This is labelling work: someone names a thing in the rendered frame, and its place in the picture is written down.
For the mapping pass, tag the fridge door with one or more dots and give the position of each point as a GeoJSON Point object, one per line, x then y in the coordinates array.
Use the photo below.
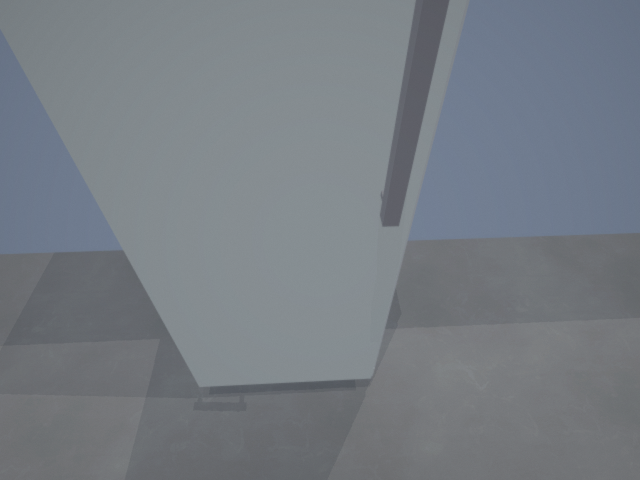
{"type": "Point", "coordinates": [238, 150]}

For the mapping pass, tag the handle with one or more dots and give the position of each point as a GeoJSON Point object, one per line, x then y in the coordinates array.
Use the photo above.
{"type": "Point", "coordinates": [426, 31]}

